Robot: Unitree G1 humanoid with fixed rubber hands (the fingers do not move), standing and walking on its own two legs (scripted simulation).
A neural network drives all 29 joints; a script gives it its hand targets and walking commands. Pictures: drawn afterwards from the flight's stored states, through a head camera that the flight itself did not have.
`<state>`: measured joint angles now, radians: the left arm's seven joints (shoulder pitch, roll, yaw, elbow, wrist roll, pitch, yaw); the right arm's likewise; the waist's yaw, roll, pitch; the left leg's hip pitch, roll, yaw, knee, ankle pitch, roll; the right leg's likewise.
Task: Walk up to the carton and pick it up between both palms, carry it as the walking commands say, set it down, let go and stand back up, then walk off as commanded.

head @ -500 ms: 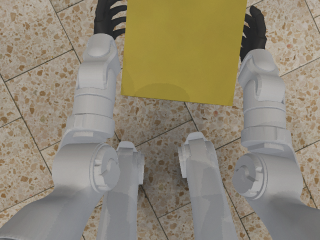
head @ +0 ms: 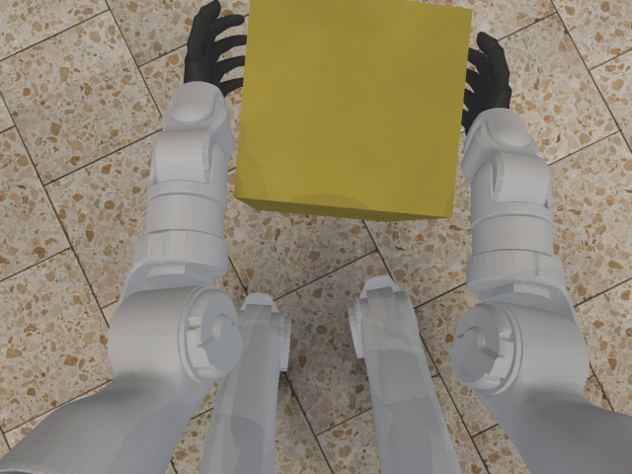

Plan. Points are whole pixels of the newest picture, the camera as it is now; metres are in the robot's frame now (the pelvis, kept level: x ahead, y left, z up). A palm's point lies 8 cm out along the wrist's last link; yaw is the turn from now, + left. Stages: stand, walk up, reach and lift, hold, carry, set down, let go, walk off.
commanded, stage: reach and lift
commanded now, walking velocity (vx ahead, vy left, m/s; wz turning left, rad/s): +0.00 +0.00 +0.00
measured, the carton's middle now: (338, 134) +0.50 -0.06 -0.15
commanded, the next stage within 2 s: none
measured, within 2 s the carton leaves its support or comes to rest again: neither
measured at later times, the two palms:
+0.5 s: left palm (164, 77) +0.51 +0.09 +0.02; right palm (520, 108) +0.46 -0.21 +0.00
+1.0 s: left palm (121, 51) +0.49 +0.09 +0.08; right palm (562, 101) +0.44 -0.20 +0.06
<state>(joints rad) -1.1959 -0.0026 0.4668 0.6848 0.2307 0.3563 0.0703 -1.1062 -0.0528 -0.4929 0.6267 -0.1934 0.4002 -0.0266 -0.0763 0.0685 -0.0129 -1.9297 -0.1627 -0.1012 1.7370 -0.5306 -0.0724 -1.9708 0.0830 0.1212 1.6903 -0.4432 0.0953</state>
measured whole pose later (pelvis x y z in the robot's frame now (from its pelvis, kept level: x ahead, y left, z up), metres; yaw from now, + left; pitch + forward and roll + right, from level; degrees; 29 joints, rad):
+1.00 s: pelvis +0.04 +0.01 +0.12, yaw -1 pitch +34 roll +0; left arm -0.82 -0.11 0.40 0.63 0.22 0.31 0.07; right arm -0.72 0.05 -0.45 0.54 -0.20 0.37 -0.02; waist -0.06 0.07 -0.16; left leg -1.44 -0.14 -0.12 1.33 -0.49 -0.03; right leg -1.47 0.07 0.15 1.29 -0.41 0.09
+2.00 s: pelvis +0.08 +0.00 +0.25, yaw -1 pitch +16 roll +0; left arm -0.51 -0.19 0.37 0.52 0.30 0.34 0.02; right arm -0.45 0.14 -0.41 0.44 -0.27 0.41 0.01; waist -0.07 0.04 -0.06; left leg -0.66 -0.09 -0.16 0.67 -0.28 -0.01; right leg -0.69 0.03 0.14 0.63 -0.22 0.05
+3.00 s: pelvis +0.10 +0.00 +0.27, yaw -1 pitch -6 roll +0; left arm -0.38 -0.18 0.28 0.37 0.32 0.66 0.00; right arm -0.34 0.16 -0.31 0.29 -0.30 0.74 0.00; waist -0.05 0.03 0.01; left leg -0.04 -0.05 -0.16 0.37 -0.22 0.00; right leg -0.08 0.02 0.13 0.35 -0.17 0.03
